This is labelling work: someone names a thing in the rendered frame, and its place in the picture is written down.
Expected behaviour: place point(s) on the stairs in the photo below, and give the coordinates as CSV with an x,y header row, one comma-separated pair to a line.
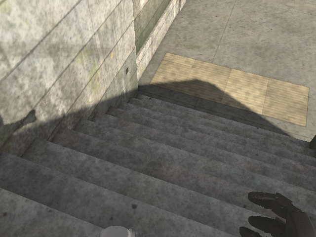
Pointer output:
x,y
157,168

